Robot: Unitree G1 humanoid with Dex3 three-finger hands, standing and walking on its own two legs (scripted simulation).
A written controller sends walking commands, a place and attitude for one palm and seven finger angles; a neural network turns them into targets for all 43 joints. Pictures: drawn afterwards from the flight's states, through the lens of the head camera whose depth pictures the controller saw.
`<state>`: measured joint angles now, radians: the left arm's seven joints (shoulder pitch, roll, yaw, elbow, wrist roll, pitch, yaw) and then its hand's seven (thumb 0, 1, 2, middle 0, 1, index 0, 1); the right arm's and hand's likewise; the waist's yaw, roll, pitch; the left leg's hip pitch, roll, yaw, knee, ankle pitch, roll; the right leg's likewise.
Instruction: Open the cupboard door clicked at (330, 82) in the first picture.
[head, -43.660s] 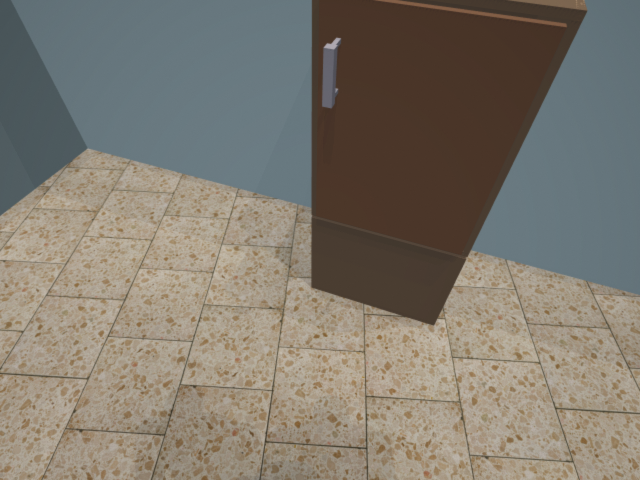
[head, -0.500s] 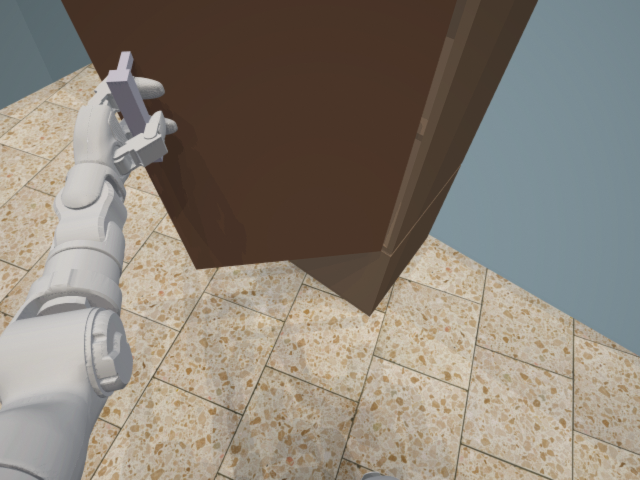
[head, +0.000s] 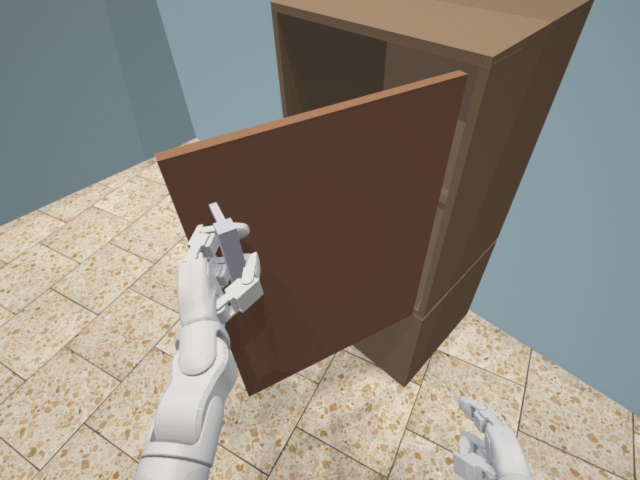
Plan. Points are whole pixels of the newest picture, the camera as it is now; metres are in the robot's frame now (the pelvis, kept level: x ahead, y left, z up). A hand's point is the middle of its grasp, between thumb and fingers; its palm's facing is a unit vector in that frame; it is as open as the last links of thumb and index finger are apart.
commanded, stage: pull the door open along its arc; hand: left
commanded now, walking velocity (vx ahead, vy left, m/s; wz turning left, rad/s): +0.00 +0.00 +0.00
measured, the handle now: (229, 250) +0.37 +0.13 +0.12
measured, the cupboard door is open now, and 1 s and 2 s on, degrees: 72 80 79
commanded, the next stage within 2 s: open thumb and fingers to let go in 0.20 s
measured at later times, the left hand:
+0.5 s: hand (277, 306) +0.28 +0.06 +0.12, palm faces +0.37 -0.93 +0.01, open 6.8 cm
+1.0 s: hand (265, 305) +0.28 +0.07 +0.13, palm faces +0.34 -0.94 +0.02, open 14.4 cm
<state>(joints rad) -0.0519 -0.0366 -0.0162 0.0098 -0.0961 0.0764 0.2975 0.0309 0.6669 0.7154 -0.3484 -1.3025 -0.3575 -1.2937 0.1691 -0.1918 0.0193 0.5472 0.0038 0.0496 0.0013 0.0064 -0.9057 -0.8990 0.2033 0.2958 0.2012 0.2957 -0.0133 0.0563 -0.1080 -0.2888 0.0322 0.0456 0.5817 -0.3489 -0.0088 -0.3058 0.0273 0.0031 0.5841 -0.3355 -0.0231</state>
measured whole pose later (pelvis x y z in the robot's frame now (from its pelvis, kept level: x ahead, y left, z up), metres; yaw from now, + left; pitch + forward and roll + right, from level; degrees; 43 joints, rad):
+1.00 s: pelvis -0.04 +0.01 +0.00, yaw +4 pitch -3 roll -1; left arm -0.18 -0.14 -0.24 0.13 0.03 0.10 0.56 0.00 -0.46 0.31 -0.27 -0.94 -0.27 -0.95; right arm 0.12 -0.15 0.03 0.64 -0.03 0.08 -0.02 0.01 -0.90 -0.90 0.20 0.30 0.20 0.30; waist 0.02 0.04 -0.02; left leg -0.25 -0.01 -0.01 0.60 -0.30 0.01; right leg -0.23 -0.01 -0.06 0.57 -0.29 -0.01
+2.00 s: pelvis -0.02 -0.01 +0.00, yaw +3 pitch -1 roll +0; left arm 0.25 0.14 -0.07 -0.26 -0.15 0.02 -0.06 -0.01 -0.50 0.30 -0.15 -0.30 -0.15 -0.30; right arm 0.20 -0.21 0.06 0.52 0.02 -0.04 -0.03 0.01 -0.90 -0.90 0.20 0.30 0.20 0.30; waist 0.03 0.05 -0.04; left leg -0.24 0.02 -0.01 0.60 -0.33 -0.02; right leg -0.24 0.01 -0.05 0.60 -0.34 -0.03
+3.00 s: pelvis -0.02 +0.01 +0.00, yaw +4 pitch -2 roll -1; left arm 0.41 0.26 0.14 -0.41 -0.27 0.05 -0.24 -0.01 -0.49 0.30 -0.15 -0.30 -0.15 -0.30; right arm 0.24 -0.24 0.07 0.56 0.05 -0.22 -0.08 0.01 -0.90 -0.90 0.21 0.30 0.20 0.30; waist 0.05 0.06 -0.05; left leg -0.27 0.00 -0.02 0.65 -0.35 0.01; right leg -0.24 -0.01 -0.06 0.61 -0.34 0.00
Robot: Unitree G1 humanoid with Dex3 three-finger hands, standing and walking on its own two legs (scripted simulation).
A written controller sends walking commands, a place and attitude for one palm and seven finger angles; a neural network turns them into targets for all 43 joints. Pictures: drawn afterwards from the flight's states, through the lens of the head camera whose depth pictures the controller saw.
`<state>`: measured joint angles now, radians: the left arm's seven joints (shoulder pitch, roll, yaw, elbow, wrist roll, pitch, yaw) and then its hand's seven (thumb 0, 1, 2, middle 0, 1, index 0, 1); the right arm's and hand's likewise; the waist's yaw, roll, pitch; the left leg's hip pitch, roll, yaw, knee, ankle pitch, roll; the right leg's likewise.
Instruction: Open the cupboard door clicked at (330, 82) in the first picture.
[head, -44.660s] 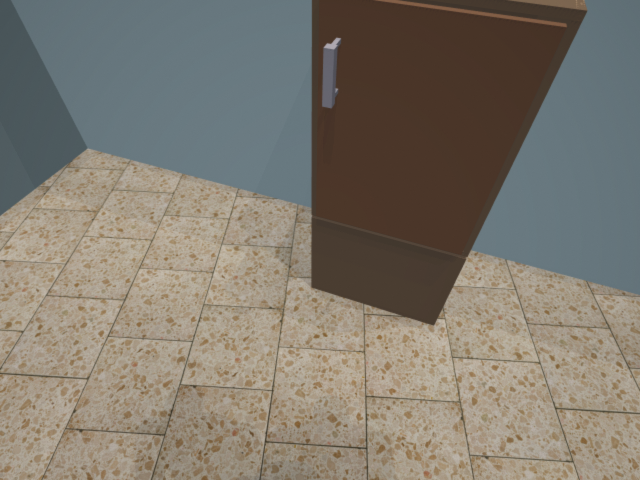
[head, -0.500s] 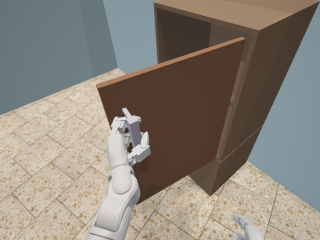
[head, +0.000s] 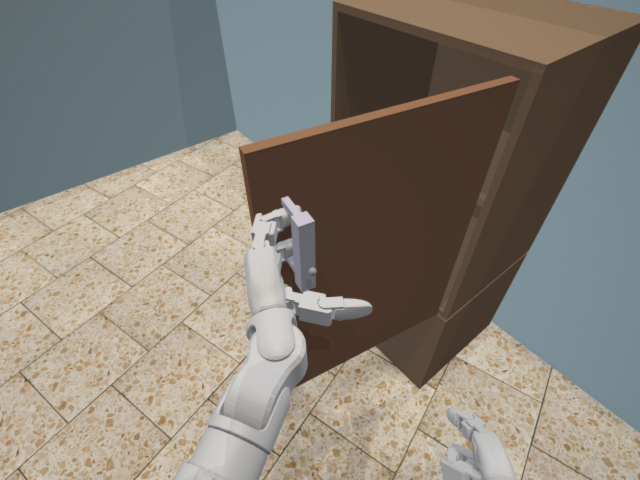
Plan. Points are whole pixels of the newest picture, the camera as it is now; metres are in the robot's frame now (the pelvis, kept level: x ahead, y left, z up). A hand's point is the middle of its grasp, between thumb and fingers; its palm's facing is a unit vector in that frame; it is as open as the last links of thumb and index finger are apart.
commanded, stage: open thumb and fingers to let go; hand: left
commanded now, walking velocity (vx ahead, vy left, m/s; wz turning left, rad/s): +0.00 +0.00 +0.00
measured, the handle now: (297, 244) +0.38 +0.07 +0.12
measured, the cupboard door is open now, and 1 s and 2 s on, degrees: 80 79 79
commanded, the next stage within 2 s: slide the hand sideways off the handle in 0.12 s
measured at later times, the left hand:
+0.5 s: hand (304, 287) +0.31 +0.05 +0.12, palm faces -0.15 -0.99 -0.01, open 16.5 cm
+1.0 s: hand (269, 321) +0.26 +0.08 +0.12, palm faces -0.08 -1.00 -0.03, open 16.3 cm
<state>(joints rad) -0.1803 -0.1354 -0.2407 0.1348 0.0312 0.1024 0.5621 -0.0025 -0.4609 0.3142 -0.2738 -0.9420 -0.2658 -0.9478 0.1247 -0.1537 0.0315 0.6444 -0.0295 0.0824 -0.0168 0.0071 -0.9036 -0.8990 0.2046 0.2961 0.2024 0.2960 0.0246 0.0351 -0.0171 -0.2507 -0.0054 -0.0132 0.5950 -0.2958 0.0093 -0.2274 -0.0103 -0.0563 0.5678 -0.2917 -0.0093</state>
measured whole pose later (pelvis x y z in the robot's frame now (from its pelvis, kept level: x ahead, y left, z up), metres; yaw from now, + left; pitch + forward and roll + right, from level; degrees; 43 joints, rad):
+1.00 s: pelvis +0.02 -0.02 +0.00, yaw -1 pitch -1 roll +0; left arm 0.25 0.14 -0.07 -0.26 -0.15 0.02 -0.06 -0.01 -0.50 0.30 -0.15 -0.30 -0.15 -0.30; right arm 0.20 -0.21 0.06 0.52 0.02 -0.04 -0.03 0.01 -0.90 -0.90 0.20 0.30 0.20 0.30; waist 0.03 0.05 -0.04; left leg -0.24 0.02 -0.01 0.60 -0.33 -0.02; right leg -0.24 0.01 -0.05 0.60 -0.34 -0.03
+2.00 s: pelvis +0.02 +0.00 +0.00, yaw +0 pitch -2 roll -1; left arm 0.41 0.26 0.14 -0.41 -0.27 0.05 -0.24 -0.01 -0.49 0.30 -0.15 -0.30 -0.15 -0.30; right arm 0.24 -0.24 0.07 0.56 0.05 -0.22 -0.08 0.01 -0.90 -0.90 0.21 0.30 0.20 0.30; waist 0.05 0.06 -0.05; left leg -0.27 0.00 -0.02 0.65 -0.35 0.01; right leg -0.24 -0.01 -0.06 0.61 -0.34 0.00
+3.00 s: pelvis +0.04 +0.00 +0.01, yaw -2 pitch -4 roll -1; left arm 0.46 0.33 0.31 -0.38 -0.06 -0.09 0.11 0.02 0.87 0.89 -0.21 -0.30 -0.21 -0.31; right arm 0.18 -0.22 0.02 0.64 0.00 -0.10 -0.08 0.01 -0.90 -0.90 0.21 0.30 0.20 0.30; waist 0.08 0.06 0.03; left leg -0.08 0.01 0.01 0.42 -0.28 0.00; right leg -0.06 0.01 -0.03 0.38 -0.26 -0.01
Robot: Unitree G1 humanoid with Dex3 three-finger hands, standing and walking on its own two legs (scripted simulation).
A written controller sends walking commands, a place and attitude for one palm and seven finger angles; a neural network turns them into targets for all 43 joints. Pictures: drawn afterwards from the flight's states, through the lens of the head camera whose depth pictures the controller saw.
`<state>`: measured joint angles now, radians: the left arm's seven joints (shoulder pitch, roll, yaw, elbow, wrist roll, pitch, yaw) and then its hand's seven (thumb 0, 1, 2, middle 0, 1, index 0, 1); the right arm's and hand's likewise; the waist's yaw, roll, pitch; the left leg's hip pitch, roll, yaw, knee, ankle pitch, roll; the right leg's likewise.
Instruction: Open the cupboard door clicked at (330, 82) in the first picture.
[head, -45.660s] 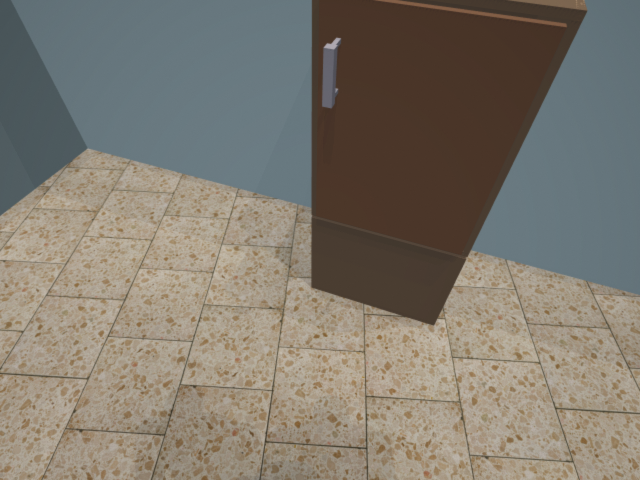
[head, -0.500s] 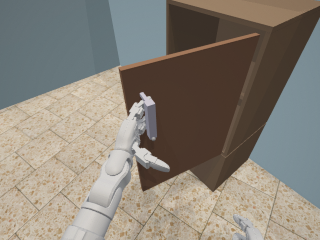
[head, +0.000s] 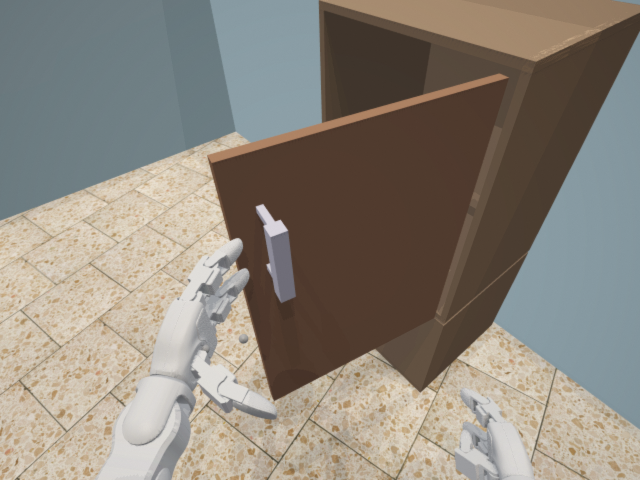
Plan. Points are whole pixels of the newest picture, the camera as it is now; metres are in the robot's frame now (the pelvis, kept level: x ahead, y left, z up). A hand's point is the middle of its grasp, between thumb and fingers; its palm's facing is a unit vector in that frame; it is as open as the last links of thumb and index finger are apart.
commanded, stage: slide the hand sideways off the handle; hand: left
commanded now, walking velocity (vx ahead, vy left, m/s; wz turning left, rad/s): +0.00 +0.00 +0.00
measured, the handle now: (274, 253) +0.36 +0.10 +0.12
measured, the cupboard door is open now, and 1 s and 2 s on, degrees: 79 79 79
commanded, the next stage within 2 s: draw the hand back to the body in 0.42 s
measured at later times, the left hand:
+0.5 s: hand (192, 369) +0.20 +0.15 +0.11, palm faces -0.06 -1.00 -0.05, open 16.3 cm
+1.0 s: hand (141, 367) +0.19 +0.19 +0.14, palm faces -0.03 -1.00 -0.08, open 16.3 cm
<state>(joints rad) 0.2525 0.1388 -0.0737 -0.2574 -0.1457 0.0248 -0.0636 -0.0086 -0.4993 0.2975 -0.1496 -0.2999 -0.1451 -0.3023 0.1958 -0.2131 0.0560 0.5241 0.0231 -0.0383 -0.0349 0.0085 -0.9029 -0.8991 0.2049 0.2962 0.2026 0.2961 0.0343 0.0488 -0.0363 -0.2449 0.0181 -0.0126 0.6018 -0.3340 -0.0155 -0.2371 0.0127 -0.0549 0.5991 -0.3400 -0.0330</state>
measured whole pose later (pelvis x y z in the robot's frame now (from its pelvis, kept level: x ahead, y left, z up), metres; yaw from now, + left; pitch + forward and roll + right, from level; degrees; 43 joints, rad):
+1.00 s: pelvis -0.01 +0.02 +0.00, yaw +1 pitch -2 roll -1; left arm 0.41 0.26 0.14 -0.41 -0.27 0.05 -0.24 -0.01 -0.49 0.30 -0.15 -0.30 -0.15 -0.30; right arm 0.24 -0.24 0.07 0.56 0.05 -0.22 -0.08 0.01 -0.90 -0.90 0.21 0.30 0.20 0.30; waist 0.05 0.06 -0.05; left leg -0.27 0.00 -0.02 0.65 -0.35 0.01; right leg -0.24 -0.01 -0.06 0.61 -0.34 0.00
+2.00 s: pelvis +0.02 +0.02 +0.01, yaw -1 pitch -4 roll -1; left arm 0.46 0.33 0.31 -0.38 -0.06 -0.09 0.11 0.02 0.87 0.89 -0.21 -0.30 -0.21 -0.31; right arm 0.18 -0.22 0.02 0.64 0.00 -0.10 -0.08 0.01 -0.90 -0.90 0.21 0.30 0.20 0.30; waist 0.08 0.06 0.03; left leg -0.08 0.01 0.01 0.42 -0.28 0.00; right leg -0.06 0.01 -0.03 0.38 -0.26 -0.01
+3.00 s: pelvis -0.10 +0.05 +0.00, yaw +0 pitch -1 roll -3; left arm 0.52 0.41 0.43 -0.52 0.00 -0.23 0.17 0.02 0.89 0.90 -0.21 -0.30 -0.21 -0.31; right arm 0.25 -0.20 0.00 0.59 0.00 -0.10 -0.09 0.01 -0.90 -0.90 0.21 0.30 0.21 0.30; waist -0.01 0.02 0.05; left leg -0.43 0.00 0.00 0.62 -0.19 0.05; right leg -0.38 0.03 0.00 0.66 -0.28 0.02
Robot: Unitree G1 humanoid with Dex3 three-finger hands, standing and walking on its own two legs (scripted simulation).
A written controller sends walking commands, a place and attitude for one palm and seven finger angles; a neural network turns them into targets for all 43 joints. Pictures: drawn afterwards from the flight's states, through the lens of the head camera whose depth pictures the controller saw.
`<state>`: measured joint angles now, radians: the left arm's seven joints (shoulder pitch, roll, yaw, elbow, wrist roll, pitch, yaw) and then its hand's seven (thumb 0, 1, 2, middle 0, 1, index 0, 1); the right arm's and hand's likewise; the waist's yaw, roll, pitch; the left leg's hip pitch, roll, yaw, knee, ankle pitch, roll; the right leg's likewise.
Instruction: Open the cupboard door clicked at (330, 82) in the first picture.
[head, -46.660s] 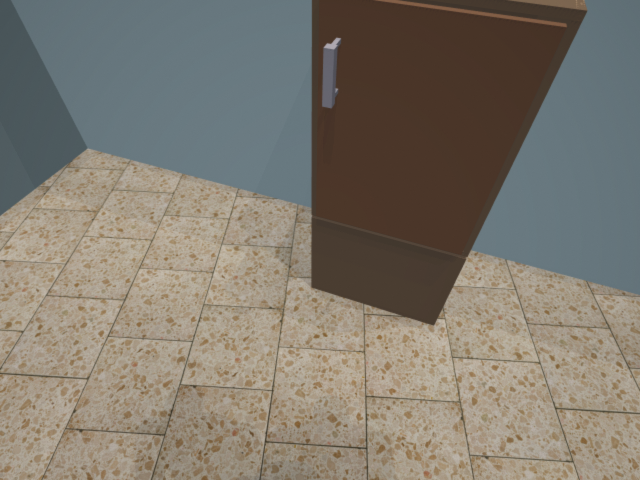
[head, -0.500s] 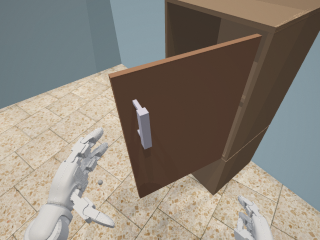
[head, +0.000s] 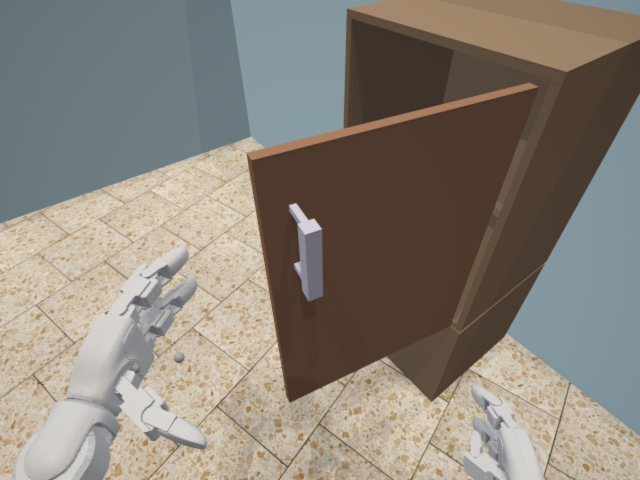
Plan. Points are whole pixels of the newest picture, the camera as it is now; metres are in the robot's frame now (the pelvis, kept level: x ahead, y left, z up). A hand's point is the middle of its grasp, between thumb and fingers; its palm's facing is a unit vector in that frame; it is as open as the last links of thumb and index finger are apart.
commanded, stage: draw the hand back to the body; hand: left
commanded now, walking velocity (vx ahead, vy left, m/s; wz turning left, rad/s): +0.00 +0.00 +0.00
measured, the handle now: (304, 252) +0.37 +0.07 +0.12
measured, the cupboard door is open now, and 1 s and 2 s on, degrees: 79 79 79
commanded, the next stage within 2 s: step back with the hand held close in 1.10 s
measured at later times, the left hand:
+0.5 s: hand (120, 328) +0.21 +0.23 +0.16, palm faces +0.35 -0.86 -0.37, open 11.8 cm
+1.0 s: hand (104, 314) +0.22 +0.24 +0.17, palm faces +0.42 -0.82 -0.38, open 7.5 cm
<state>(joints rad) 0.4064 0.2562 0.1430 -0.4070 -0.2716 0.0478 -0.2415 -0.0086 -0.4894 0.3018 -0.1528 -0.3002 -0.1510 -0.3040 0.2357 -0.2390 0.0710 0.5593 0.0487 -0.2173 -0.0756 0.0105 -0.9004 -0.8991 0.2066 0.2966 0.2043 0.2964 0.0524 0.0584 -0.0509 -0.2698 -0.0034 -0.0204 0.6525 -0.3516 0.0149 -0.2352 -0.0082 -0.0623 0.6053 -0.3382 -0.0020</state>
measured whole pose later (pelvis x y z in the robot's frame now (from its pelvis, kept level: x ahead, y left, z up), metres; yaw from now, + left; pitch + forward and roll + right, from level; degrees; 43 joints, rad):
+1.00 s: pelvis +0.02 -0.01 +0.02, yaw -2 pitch -4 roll -1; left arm 0.46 0.33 0.31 -0.38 -0.06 -0.09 0.11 0.02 0.87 0.89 -0.21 -0.30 -0.21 -0.31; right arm 0.18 -0.22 0.02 0.64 0.00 -0.10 -0.08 0.01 -0.90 -0.90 0.21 0.30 0.20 0.30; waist 0.08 0.06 0.03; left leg -0.08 0.01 0.01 0.42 -0.28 0.00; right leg -0.06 0.01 -0.03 0.38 -0.26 -0.01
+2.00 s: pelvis -0.09 +0.03 +0.00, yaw -1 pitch -1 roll -3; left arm 0.52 0.41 0.43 -0.52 0.00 -0.23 0.17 0.02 0.89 0.90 -0.21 -0.30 -0.21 -0.31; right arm 0.25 -0.20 0.00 0.59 0.00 -0.10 -0.09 0.01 -0.90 -0.90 0.21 0.30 0.21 0.30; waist -0.01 0.02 0.05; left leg -0.43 0.00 0.00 0.62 -0.19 0.05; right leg -0.38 0.03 0.00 0.66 -0.28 0.02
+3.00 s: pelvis -0.29 +0.04 +0.00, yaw -4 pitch -2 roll +1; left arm 0.46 0.40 0.44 -0.41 -0.03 -0.17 0.17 0.02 0.89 0.90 -0.21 -0.30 -0.21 -0.31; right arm 0.28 -0.20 0.00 0.70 -0.01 -0.14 -0.10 0.01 -0.90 -0.90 0.21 0.30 0.20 0.30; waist -0.04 -0.04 -0.02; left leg -0.34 0.00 0.07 0.60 -0.24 0.03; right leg -0.26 0.01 -0.01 0.81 -0.52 -0.01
